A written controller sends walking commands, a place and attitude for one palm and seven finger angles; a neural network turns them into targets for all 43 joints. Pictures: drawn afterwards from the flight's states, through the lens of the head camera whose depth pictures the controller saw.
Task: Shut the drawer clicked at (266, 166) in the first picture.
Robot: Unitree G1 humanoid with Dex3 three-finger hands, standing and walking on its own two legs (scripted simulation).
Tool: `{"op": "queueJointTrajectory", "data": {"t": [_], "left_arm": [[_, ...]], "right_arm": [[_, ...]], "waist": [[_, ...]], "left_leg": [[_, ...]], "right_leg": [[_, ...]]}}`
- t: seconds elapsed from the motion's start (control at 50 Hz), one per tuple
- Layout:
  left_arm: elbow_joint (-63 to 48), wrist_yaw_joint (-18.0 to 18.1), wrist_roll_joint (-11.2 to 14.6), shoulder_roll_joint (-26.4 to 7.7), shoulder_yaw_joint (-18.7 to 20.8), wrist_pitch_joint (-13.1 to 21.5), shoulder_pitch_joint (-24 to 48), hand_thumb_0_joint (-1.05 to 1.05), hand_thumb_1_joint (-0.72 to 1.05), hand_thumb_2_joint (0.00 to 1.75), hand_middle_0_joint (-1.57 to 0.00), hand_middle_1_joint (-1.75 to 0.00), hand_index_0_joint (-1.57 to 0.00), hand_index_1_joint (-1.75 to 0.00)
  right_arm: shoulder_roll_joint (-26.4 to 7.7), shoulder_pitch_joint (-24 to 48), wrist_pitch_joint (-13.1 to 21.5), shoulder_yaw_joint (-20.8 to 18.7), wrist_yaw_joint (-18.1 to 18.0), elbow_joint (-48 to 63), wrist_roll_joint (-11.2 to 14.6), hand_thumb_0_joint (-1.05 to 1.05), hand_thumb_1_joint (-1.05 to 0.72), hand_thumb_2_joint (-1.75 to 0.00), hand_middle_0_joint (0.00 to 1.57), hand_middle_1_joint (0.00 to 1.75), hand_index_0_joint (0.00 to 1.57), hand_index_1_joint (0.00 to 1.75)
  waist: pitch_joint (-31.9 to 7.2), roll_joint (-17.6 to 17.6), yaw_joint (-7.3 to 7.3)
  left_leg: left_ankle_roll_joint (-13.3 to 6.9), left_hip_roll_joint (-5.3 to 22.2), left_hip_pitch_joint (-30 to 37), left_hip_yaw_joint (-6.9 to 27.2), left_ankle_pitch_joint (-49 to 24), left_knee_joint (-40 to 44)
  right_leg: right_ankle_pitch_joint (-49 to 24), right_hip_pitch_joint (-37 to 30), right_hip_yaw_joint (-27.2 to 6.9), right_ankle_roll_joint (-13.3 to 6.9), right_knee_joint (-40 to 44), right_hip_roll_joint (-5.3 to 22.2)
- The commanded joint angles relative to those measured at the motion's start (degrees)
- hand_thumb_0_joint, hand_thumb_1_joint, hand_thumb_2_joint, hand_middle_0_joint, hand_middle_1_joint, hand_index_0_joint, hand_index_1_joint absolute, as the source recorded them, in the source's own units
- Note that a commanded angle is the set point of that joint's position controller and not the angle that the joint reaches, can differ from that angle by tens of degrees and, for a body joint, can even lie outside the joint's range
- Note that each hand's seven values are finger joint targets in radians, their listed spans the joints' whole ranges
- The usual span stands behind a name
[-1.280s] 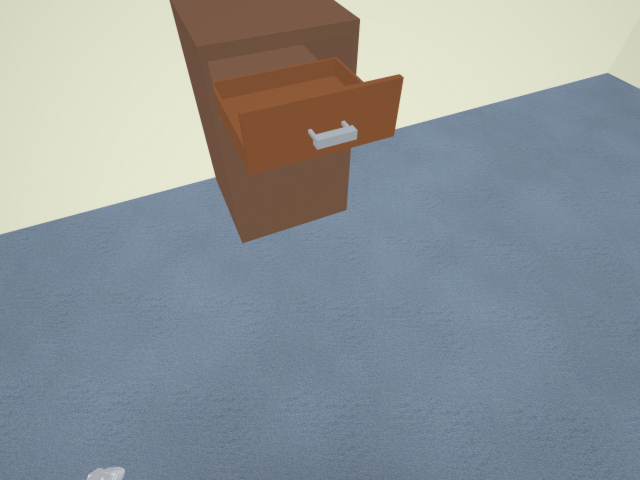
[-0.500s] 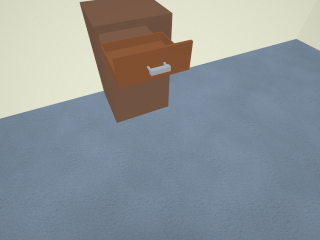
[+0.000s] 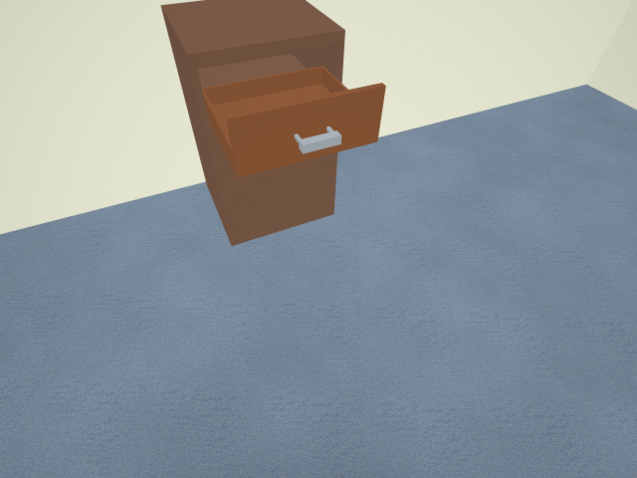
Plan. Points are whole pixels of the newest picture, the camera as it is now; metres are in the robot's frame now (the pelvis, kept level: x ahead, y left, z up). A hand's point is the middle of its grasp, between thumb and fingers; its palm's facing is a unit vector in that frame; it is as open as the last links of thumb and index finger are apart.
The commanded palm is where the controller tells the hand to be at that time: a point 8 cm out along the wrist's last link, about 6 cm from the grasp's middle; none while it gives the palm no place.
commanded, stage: look at it before walking up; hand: left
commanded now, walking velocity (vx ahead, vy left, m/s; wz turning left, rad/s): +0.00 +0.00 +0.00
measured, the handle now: (316, 137) +0.95 +0.06 -0.11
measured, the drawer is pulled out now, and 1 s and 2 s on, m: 0.30 0.30 0.30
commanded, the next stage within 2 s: walk to a spot facing it in 0.16 s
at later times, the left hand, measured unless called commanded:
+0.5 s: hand out of the picture +0.06 +0.23 -0.17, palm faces -0.07 -0.95 -0.30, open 7.4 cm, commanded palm none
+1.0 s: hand out of the picture +0.05 +0.16 -0.16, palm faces -0.19 -0.96 -0.21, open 7.4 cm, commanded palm none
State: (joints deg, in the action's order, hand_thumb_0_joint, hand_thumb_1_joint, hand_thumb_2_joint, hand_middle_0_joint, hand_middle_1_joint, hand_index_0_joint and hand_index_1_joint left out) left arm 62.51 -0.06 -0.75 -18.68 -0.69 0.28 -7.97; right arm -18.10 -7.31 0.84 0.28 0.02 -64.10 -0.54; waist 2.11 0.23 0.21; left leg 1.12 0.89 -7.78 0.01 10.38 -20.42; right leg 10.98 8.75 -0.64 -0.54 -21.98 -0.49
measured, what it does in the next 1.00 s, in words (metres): lifts its left foot, turning right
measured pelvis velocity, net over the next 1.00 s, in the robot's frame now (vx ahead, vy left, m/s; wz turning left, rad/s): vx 0.03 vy -0.02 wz -0.32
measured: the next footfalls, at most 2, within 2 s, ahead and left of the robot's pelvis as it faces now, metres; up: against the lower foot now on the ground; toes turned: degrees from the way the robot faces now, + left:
left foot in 1.16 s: +0.18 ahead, +0.09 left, +0.00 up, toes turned -24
right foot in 1.70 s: +0.31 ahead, -0.22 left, +0.00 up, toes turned -51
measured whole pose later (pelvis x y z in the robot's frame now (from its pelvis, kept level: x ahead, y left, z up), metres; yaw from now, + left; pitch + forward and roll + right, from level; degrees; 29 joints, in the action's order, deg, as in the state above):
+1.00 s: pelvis +0.03 -0.02 +0.00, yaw -18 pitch +1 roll +1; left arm 56.8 -0.7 -1.4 -9.3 2.9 1.1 -23.9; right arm -12.9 -10.2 -0.4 -4.5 0.5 -54.6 -1.4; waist 1.0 -0.1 3.6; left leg 3.7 3.8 -27.4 -0.4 16.2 -52.7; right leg 11.3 10.3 -7.0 -4.0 -21.0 -5.1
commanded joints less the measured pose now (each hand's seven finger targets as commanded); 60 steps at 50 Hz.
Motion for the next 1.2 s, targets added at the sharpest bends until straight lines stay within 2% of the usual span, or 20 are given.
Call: {"op": "queueJointTrajectory", "data": {"t": [0.0,0.28,0.34,0.44,0.52,0.54,0.58,0.6,0.62,0.64,0.68,0.7,0.74,1.0,1.06,1.1,1.12,1.14,1.16,1.18], "left_arm": [[-3.45,0.78,0.05,-11.09,2.53,1.53,1.8,0.0,0.9,0.9,-0.2,-0.3,-0.2,-0.3],[-3.5,0.71,0.01,-11.28,2.73,1.26,1.73,0.0,0.9,0.9,-0.2,-0.3,-0.2,-0.3],[-3.84,0.96,0.04,-5.8,2.32,-0.54,-1.32,0.0,0.9,0.9,-0.2,-0.3,-0.2,-0.3],[-7.87,0.43,-0.31,-4.98,3.58,-2.21,-2.95,0.0,0.9,0.9,-0.2,-0.3,-0.2,-0.3],[-10.17,-0.12,-0.39,-1.88,4.6,-3.2,-5.95,0.0,0.9,0.9,-0.2,-0.3,-0.2,-0.3],[-10.44,-0.27,-0.34,-1.32,4.83,-3.16,-7.03,0.0,0.9,0.9,-0.2,-0.3,-0.2,-0.3],[-8.92,-0.84,-0.61,-0.5,5.34,-2.46,-13.87,0.0,0.9,0.9,-0.2,-0.3,-0.2,-0.3],[-8.52,-0.67,-1.18,-4.03,6.08,-1.64,-17.02,0.0,0.9,0.9,-0.2,-0.3,-0.2,-0.3],[-9.3,0.08,-1.28,-9.62,6.95,-0.94,-17.93,0.0,0.9,0.9,-0.2,-0.3,-0.2,-0.3],[-10.21,0.93,-0.41,-7.83,6.92,-0.63,-17.81,0.0,0.9,0.9,-0.2,-0.3,-0.2,-0.3],[-11.91,0.7,-0.15,-4.82,6.3,0.24,-10.58,0.0,0.9,0.9,-0.2,-0.3,-0.2,-0.3],[-12.09,0.64,-0.14,-4.05,6.28,0.83,-10.38,0.0,0.9,0.9,-0.2,-0.3,-0.2,-0.3],[-11.49,0.38,-0.09,-3.01,6.24,1.54,-12.03,0.0,0.9,0.9,-0.2,-0.3,-0.2,-0.3],[-8.42,0.33,-0.79,-2.1,6.92,2.18,-19.37,0.0,0.9,0.9,-0.2,-0.3,-0.2,-0.3],[-9.38,0.41,-0.75,-2.92,7.3,1.86,-16.69,0.0,0.9,0.9,-0.2,-0.3,-0.2,-0.3],[-10.36,0.29,-0.53,-2.26,7.47,1.57,-12.83,0.0,0.9,0.9,-0.2,-0.3,-0.2,-0.3],[-11.37,-0.11,-0.22,0.48,7.06,1.52,-11.73,0.0,0.9,0.9,-0.2,-0.3,-0.2,-0.3],[-12.82,-0.88,0.16,3.41,6.65,1.77,-11.05,0.0,0.9,0.9,-0.2,-0.3,-0.2,-0.3],[-14.52,-1.2,-0.61,1.9,7.16,2.51,-8.6,0.0,0.9,0.9,-0.2,-0.3,-0.2,-0.3],[-12.76,-1.33,-1.29,1.25,7.34,2.1,-7.27,0.0,0.9,0.9,-0.2,-0.3,-0.2,-0.3]], "right_arm": [[-10.88,2.36,1.1,-1.81,-0.8,3.33,-0.1,0.0,-0.9,-0.9,0.2,0.3,0.2,0.3],[-11.37,2.32,1.19,-2.05,-1.04,3.31,-0.11,0.0,-0.9,-0.9,0.2,0.3,0.2,0.3],[-5.29,-1.42,0.12,-1.48,-1.42,3.53,-0.21,0.0,-0.9,-0.9,0.2,0.3,0.2,0.3],[-7.01,-2.28,-0.91,-3.61,-1.96,7.96,-0.29,0.0,-0.9,-0.9,0.2,0.3,0.2,0.3],[-7.45,-0.56,-0.71,-5.22,-1.89,11.36,-0.49,0.0,-0.9,-0.9,0.2,0.3,0.2,0.3],[-7.09,0.21,-0.68,-5.38,-1.91,12.0,-0.63,0.0,-0.9,-0.9,0.2,0.3,0.2,0.3],[-6.55,1.47,-1.08,-5.52,-1.51,12.47,-0.79,0.0,-0.9,-0.9,0.2,0.3,0.2,0.3],[-3.89,1.67,-1.65,-5.12,-1.07,13.41,-0.36,0.0,-0.9,-0.9,0.2,0.3,0.2,0.3],[0.5,2.21,-1.76,-4.08,-0.52,15.95,-0.38,0.0,-0.9,-0.9,0.2,0.3,0.2,0.3],[-2.65,4.62,-1.81,-4.38,-0.58,16.39,-0.53,0.0,-0.9,-0.9,0.2,0.3,0.2,0.3],[-2.75,1.64,-0.98,-5.05,0.0,14.42,-0.72,0.0,-0.9,-0.9,0.2,0.3,0.2,0.3],[-1.98,0.2,-0.72,-5.13,0.36,13.43,-0.97,0.0,-0.9,-0.9,0.2,0.3,0.2,0.3],[-0.76,-0.82,-0.67,-5.25,0.47,12.88,-1.17,0.0,-0.9,-0.9,0.2,0.3,0.2,0.3],[2.71,5.11,1.55,-4.69,0.37,17.68,-0.61,0.0,-0.9,-0.9,0.2,0.3,0.2,0.3],[2.77,3.33,2.33,-4.57,0.0,18.03,-0.09,0.0,-0.9,-0.9,0.2,0.3,0.2,0.3],[1.59,-4.66,2.92,-4.85,-0.75,15.67,0.07,0.0,-0.9,-0.9,0.2,0.3,0.2,0.3],[-2.26,-11.99,3.37,-5.6,-1.73,13.43,-0.23,0.0,-0.9,-0.9,0.2,0.3,0.2,0.3],[-8.46,-18.97,3.34,-6.91,-1.88,12.23,-1.16,0.0,-0.9,-0.9,0.2,0.3,0.2,0.3],[-8.42,-18.73,3.11,-6.49,-1.93,13.05,-0.92,0.0,-0.9,-0.9,0.2,0.3,0.2,0.3],[-3.19,-16.13,3.28,-5.27,-1.69,12.83,-1.21,0.0,-0.9,-0.9,0.2,0.3,0.2,0.3]], "waist": [[-3.62,-0.89,-0.28],[-2.74,-0.32,-0.22],[-3.52,-0.96,-0.52],[-1.39,-4.27,-0.39],[-1.06,-10.47,0.97],[-1.08,-9.37,1.75],[-3.18,-5.84,4.72],[-1.89,8.71,6.32],[1.79,24.05,6.0],[2.67,16.41,6.16],[3.98,4.8,1.26],[1.37,2.18,0.94],[0.59,3.75,1.01],[-0.77,7.08,4.5],[-0.81,8.32,3.32],[-2.19,6.04,-0.86],[-5.05,-2.13,-3.8],[-6.86,-17.89,-6.14],[-2.13,-10.76,-5.44],[1.51,-7.96,-3.72]], "left_leg": [[-2.14,6.02,1.01,5.1,-5.47,3.67],[-2.12,6.4,1.99,4.44,-6.2,3.37],[-1.23,6.89,2.22,1.49,-6.82,-0.09],[-3.48,10.94,0.39,2.55,-1.9,-0.37],[-10.48,20.12,-3.89,4.82,-9.09,1.65],[-10.37,20.37,-5.35,3.45,-11.47,-0.51],[-6.36,16.58,-10.65,-1.7,3.8,-9.39],[-1.79,8.81,-17.84,-7.29,17.41,-24.26],[1.57,0.65,-31.55,-7.49,27.2,-41.04],[0.31,2.79,-30.23,1.71,20.94,-44.51],[0.67,4.95,-28.59,2.34,9.56,-45.93],[1.12,5.05,-26.36,1.37,7.57,-44.88],[1.73,4.77,-26.01,0.61,4.76,-43.97],[1.85,1.44,-24.31,-0.78,8.78,-24.75],[0.97,-0.39,-15.13,-1.18,9.87,-16.41],[0.39,-0.3,2.77,-1.31,5.27,-5.32],[-1.49,7.09,16.9,6.23,11.23,-0.39],[-7.31,24.2,21.58,27.13,22.13,7.54],[-11.45,28.8,14.79,31.17,21.82,9.73],[-9.4,24.44,8.13,26.86,20.37,10.99]], "right_leg": [[-4.85,0.24,-6.06,-0.99,4.54,6.86],[-6.62,1.31,-6.44,-0.92,4.34,6.68],[-10.77,3.63,-7.25,-0.35,0.22,6.17],[-5.9,10.96,-6.4,0.0,-9.04,2.19],[15.37,12.47,-0.14,1.34,-27.23,1.49],[15.36,10.25,-0.45,1.07,-25.65,2.74],[8.59,0.03,1.84,1.07,-14.1,2.06],[11.76,-2.39,-9.28,-0.8,-0.28,6.95],[15.12,-1.25,-34.37,-6.85,12.14,20.43],[20.09,3.15,-36.96,-7.45,15.81,19.29],[20.6,4.87,-28.94,-8.95,13.31,15.51],[17.47,3.77,-25.73,-9.11,12.16,13.85],[15.14,3.12,-22.29,-8.78,12.06,12.06],[6.14,-3.62,-26.26,-11.33,8.45,10.37],[0.63,0.86,-26.42,-10.9,4.98,9.17],[3.41,12.35,-22.72,-7.75,-1.95,4.62],[6.22,22.68,-18.19,-5.68,-12.46,-0.21],[21.58,34.13,-7.26,-2.09,-31.3,-6.45],[20.4,36.56,-4.3,-1.05,-39.48,-1.12],[14.46,35.62,-4.24,-0.67,-45.55,0.57]]}}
